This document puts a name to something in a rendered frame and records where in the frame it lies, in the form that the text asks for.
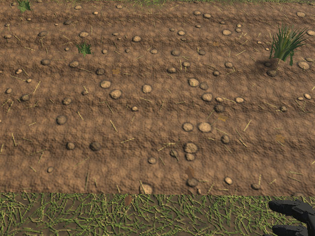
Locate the right robot hand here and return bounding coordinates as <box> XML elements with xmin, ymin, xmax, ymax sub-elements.
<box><xmin>262</xmin><ymin>199</ymin><xmax>315</xmax><ymax>236</ymax></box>

